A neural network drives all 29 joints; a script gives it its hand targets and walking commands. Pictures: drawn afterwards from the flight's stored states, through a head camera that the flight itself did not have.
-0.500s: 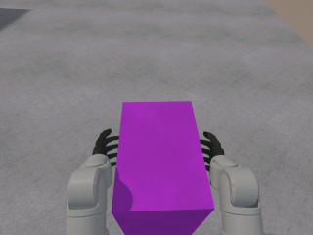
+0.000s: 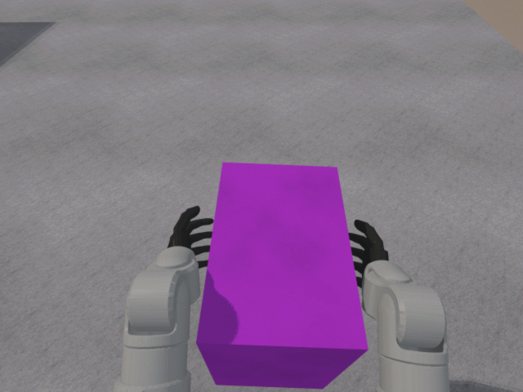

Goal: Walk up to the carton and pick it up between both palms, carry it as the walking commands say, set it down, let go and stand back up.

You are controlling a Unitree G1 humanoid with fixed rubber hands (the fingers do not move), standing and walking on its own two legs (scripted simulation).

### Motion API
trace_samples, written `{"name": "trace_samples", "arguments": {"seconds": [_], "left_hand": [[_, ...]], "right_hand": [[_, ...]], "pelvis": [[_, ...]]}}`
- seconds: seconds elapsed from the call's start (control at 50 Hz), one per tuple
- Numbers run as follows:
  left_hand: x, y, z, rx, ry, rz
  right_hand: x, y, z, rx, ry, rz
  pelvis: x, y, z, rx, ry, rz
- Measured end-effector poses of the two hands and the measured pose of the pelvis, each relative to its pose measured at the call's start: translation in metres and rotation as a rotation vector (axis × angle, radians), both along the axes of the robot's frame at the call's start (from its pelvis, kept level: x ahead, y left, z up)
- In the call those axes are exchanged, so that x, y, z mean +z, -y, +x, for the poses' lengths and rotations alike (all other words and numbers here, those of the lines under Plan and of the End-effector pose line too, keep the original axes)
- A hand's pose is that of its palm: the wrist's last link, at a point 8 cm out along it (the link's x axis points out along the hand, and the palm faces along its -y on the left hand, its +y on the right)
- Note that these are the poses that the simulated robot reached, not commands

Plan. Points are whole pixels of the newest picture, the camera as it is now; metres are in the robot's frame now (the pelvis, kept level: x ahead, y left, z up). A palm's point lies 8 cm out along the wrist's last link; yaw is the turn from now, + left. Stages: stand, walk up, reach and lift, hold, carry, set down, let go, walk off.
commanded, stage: carry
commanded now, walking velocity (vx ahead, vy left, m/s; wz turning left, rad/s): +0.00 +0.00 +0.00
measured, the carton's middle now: (274, 279) +0.30 +0.00 +0.02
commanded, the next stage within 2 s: none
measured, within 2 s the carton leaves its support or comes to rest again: neither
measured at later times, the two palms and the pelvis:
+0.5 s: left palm (196, 127) +0.63 +0.15 +0.07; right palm (319, 138) +0.60 -0.11 +0.06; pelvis +0.33 +0.03 +0.00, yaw +1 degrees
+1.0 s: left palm (209, 47) +0.99 +0.15 +0.09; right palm (301, 55) +0.95 -0.10 +0.08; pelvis +0.68 +0.06 +0.02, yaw -2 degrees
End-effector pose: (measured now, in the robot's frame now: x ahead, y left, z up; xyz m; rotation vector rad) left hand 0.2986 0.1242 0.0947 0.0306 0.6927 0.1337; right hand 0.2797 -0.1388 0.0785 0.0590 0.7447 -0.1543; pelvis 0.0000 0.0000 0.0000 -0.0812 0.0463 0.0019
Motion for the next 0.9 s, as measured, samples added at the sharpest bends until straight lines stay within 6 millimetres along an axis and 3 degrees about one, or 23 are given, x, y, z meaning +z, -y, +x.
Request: {"name": "trace_samples", "arguments": {"seconds": [0.16, 0.22, 0.32, 0.44, 0.56, 0.64, 0.7, 0.78, 0.9], "left_hand": [[-0.032, -0.032, 0.077, 0.058, -0.065, -0.057], [-0.034, -0.039, 0.112, 0.056, -0.075, -0.057], [-0.021, -0.035, 0.191, 0.017, -0.054, -0.032], [-0.009, -0.019, 0.295, -0.059, 0.012, 0.008], [-0.04, -0.043, 0.369, 0.019, -0.066, -0.024], [-0.039, -0.069, 0.417, 0.085, 0.001, -0.045], [-0.046, -0.079, 0.466, 0.098, -0.025, -0.054], [-0.048, -0.071, 0.524, 0.031, -0.099, -0.044], [-0.015, -0.045, 0.615, -0.075, -0.023, -0.03]], "right_hand": [[-0.009, -0.031, 0.098, 0.061, -0.064, -0.062], [-0.009, -0.038, 0.136, 0.06, -0.075, -0.066], [-0.008, -0.034, 0.198, 0.01, -0.053, -0.025], [-0.014, -0.021, 0.278, -0.053, 0.011, 0.003], [-0.025, -0.045, 0.378, 0.064, -0.074, -0.061], [-0.017, -0.07, 0.449, 0.103, -0.004, -0.044], [-0.024, -0.08, 0.499, 0.122, -0.024, -0.057], [-0.031, -0.073, 0.542, 0.074, -0.078, -0.053], [-0.009, -0.048, 0.601, -0.046, -0.001, -0.016]], "pelvis": [[0.0, -0.014, 0.087, -0.017, -0.001, 0.068], [0.004, -0.022, 0.123, -0.055, -0.003, 0.068], [0.01, -0.033, 0.186, -0.079, -0.035, 0.053], [0.0, -0.038, 0.279, -0.019, -0.027, 0.018], [0.006, -0.033, 0.366, 0.016, -0.041, 0.077], [-0.001, -0.044, 0.429, 0.0, -0.016, 0.074], [0.0, -0.051, 0.473, -0.045, -0.019, 0.09], [0.015, -0.061, 0.526, -0.063, -0.034, 0.083], [0.029, -0.066, 0.603, -0.061, -0.039, 0.071]]}}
